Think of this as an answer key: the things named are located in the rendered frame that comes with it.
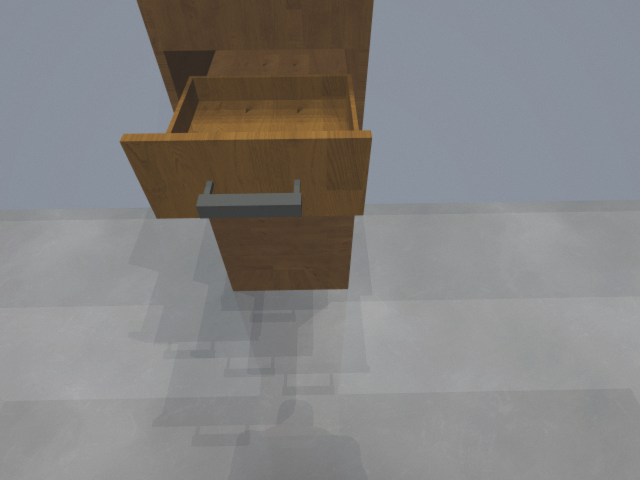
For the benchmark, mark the cabinet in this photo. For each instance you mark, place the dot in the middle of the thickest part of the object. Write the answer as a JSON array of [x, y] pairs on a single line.
[[268, 37]]

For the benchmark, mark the drawer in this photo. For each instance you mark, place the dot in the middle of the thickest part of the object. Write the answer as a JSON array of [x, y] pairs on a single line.
[[256, 134]]

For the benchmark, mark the handle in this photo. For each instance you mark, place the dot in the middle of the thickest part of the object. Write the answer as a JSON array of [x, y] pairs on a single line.
[[255, 205]]

